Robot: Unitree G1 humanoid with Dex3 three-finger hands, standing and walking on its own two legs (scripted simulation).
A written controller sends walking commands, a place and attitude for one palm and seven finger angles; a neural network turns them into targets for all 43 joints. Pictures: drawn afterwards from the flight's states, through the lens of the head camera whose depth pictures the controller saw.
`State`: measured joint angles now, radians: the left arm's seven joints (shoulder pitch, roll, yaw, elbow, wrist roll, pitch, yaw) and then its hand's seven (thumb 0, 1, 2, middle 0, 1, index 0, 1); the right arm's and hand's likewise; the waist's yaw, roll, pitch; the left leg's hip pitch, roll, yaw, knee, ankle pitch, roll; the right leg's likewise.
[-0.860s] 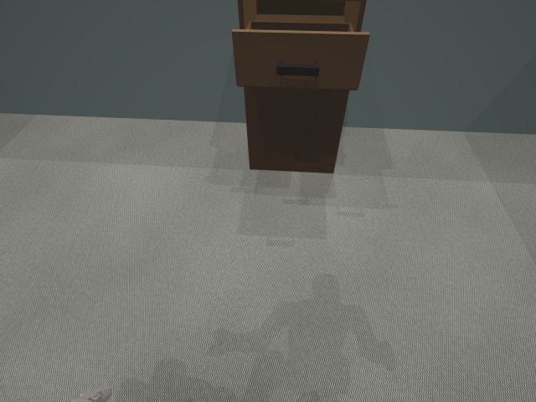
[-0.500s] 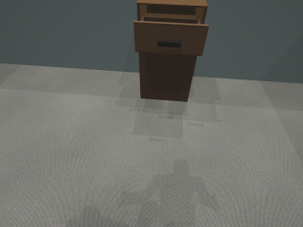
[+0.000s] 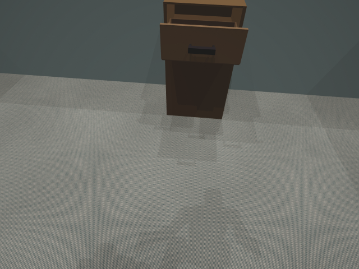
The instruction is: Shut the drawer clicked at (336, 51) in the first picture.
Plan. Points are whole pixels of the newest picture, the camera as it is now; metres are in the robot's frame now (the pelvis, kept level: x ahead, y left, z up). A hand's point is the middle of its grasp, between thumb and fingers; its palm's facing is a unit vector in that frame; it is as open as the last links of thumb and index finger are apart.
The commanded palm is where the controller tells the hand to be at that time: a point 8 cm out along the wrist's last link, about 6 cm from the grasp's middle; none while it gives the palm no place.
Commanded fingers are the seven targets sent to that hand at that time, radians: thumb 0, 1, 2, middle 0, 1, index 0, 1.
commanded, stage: look at it before walking up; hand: left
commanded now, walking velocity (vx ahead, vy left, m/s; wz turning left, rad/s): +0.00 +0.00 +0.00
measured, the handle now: (201, 48) +1.10 -0.04 -0.01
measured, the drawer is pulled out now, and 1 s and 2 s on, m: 0.30 0.30 0.30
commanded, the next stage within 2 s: walk to a spot facing it in 0.58 s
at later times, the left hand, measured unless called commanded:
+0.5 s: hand out of the picture +0.06 +0.25 -0.16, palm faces -0.02 -0.94 -0.33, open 7.4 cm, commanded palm none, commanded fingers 0.00 0.90 0.90 -0.20 -0.30 -0.20 -0.30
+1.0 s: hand out of the picture +0.06 +0.19 -0.18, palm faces -0.11 -0.97 -0.22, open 7.4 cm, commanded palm none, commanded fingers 0.00 0.90 0.90 -0.20 -0.30 -0.20 -0.30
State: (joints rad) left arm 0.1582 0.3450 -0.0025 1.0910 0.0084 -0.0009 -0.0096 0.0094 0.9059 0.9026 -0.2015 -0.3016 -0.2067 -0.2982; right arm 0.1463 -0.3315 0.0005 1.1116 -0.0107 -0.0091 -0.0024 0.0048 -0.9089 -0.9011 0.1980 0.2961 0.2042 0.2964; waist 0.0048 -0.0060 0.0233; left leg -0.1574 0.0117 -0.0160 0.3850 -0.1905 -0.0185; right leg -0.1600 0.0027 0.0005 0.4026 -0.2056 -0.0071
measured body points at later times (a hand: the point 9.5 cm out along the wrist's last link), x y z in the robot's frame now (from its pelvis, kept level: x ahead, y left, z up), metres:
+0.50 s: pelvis +0.00 +0.00 +0.00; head +0.00 +0.00 +0.45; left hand +0.06 +0.30 -0.13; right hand +0.07 -0.29 -0.13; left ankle +0.01 +0.13 -0.74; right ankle +0.01 -0.11 -0.74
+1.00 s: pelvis +0.04 -0.02 -0.02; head +0.04 -0.03 +0.43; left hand +0.07 +0.24 -0.16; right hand +0.03 -0.27 -0.17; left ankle +0.01 +0.13 -0.74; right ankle +0.03 -0.11 -0.75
